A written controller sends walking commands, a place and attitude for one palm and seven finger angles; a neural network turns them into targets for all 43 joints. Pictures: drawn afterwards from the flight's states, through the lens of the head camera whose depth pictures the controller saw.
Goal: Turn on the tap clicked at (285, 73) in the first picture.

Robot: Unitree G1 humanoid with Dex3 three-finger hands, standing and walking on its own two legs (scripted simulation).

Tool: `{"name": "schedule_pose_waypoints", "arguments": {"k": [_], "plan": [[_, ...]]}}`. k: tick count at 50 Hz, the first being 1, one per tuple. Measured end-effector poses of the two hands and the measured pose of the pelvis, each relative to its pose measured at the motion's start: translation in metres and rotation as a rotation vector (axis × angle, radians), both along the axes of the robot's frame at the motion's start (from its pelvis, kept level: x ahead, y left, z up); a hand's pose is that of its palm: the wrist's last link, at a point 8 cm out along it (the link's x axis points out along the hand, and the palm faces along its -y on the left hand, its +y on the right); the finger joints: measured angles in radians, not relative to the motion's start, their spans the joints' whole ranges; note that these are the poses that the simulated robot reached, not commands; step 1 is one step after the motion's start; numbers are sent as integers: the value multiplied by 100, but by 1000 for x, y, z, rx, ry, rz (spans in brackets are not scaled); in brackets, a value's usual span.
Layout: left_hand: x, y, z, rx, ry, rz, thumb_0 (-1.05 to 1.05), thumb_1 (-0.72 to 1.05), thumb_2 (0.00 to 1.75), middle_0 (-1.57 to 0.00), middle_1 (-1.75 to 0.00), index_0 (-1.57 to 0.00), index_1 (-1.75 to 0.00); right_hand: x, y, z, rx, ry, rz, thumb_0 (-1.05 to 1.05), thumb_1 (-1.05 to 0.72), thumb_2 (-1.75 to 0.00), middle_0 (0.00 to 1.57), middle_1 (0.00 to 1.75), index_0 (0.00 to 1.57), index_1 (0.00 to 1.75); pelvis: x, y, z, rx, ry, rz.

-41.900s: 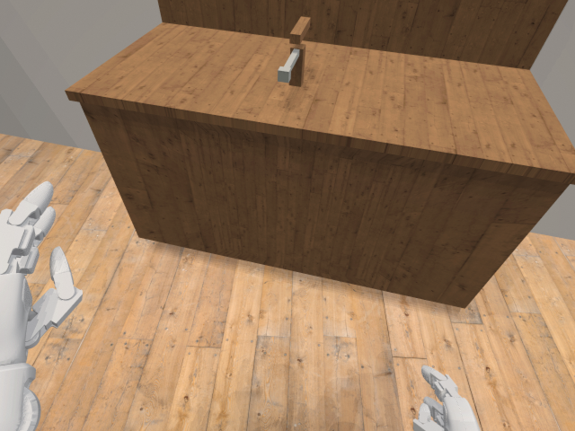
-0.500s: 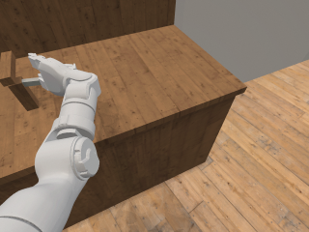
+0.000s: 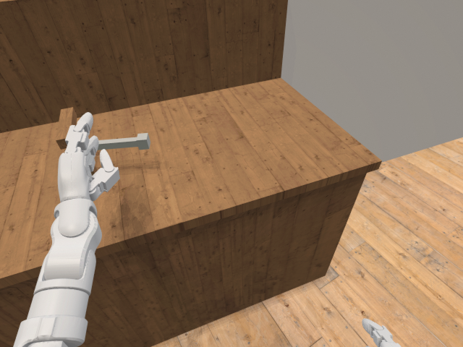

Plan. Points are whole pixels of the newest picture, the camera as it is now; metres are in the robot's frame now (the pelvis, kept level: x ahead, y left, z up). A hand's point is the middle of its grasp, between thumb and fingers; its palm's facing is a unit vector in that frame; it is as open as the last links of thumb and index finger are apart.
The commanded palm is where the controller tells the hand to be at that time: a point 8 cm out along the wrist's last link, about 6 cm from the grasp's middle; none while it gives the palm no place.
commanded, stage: draw the hand back beside the body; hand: left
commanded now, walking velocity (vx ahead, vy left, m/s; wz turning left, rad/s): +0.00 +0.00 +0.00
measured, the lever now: (143, 141) +0.54 +0.25 +0.09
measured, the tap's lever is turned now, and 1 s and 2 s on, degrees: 75 75 75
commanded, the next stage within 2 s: step back with the hand held close in 1.04 s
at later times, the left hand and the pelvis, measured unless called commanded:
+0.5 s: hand (70, 223) +0.23 +0.24 +0.17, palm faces +0.37 -0.90 -0.22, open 7.5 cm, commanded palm +0.19 +0.28 +0.17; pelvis -0.03 +0.01 +0.01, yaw +1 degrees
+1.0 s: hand (33, 271) +0.17 +0.26 +0.16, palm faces +0.46 -0.84 -0.28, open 7.4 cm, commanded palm +0.12 +0.30 +0.17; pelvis -0.03 +0.01 +0.00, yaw +2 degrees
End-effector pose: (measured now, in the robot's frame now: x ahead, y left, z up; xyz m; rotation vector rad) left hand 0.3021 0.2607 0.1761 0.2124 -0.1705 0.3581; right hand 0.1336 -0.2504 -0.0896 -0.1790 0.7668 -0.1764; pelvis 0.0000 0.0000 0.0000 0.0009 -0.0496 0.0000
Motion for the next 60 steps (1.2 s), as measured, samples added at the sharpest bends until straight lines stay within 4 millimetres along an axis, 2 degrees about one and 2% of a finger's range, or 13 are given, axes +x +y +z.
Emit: {"name": "schedule_pose_waypoints", "arguments": {"k": [4, 7, 10, 13, 17, 23, 29, 35, 42, 45, 50, 60], "plan": [[-22, -1, 11, 36, -62, -36, 1, 90, 90, -17, -21, -17, -20, 27, 16, 13, -9, -64, 88, 1, -91, -90, 20, 30, 19, 30, -13, 2, 1, -3, -20, 22], [-29, -5, 7, 36, -59, -68, 1, 90, 90, -17, -21, -17, -21, 40, 29, 23, -1, -115, 120, 1, -91, -90, 20, 30, 20, 30, -20, 4, 2, -3, -30, 25], [-38, -9, -1, 26, -41, -95, 1, 90, 90, -18, -22, -18, -22, 45, 42, 32, 14, -158, 133, 1, -91, -90, 20, 30, 20, 30, -24, 5, 3, -3, -41, 19], [-49, -8, -8, 18, -28, -106, 1, 90, 90, -18, -23, -18, -23, 43, 50, 36, 27, -177, 135, 1, -91, -90, 20, 30, 20, 30, -24, 6, 4, -4, -52, 10], [-69, 2, -8, 29, -36, -85, 1, 90, 90, -19, -25, -19, -24, 33, 56, 34, 30, -160, 137, 1, -91, -90, 20, 30, 20, 30, -25, 8, 5, -6, -67, 5], [-99, 22, 1, 73, -68, -21, 1, 90, 90, -20, -26, -19, -26, 14, 55, 20, 21, -88, 142, 1, -91, -90, 20, 30, 20, 30, -26, 12, 5, -8, -79, 11], [-122, 25, -2, 97, -57, -9, 1, 90, 90, -20, -28, -20, -28, 3, 49, 13, 12, -52, 129, 1, -91, -90, 20, 30, 20, 30, -26, 15, 6, -7, -82, 13], [-146, 27, -5, 130, -32, 2, 1, 90, 90, -21, -30, -20, -29, 7, 44, 18, 1, -84, 118, 1, -91, -90, 20, 30, 20, 30, -24, 15, 6, -8, -84, 9], [-178, 36, 0, 174, -30, 59, 1, 89, 90, -21, -30, -21, -30, 21, 45, 27, -9, -145, 142, 1, -91, -90, 20, 30, 20, 30, -23, 14, 5, -12, -90, 19], [-182, 38, -1, 162, -38, 87, 1, 89, 90, -21, -30, -21, -30, 28, 48, 29, -13, -162, 163, 1, -91, -90, 20, 30, 20, 30, -25, 14, 4, -13, -94, 29], [-178, 37, -5, 133, -43, 99, 1, 90, 90, -21, -30, -21, -30, 33, 54, 31, -8, -183, 183, 1, -91, -90, 20, 30, 20, 30, -27, 12, 4, -11, -97, 34], [-170, 31, 0, 152, -52, 61, 1, 89, 90, -21, -30, -21, -30, 29, 57, 30, 9, -178, 182, 1, -91, -90, 20, 30, 20, 30, -24, 10, 4, -11, -90, 26]]}}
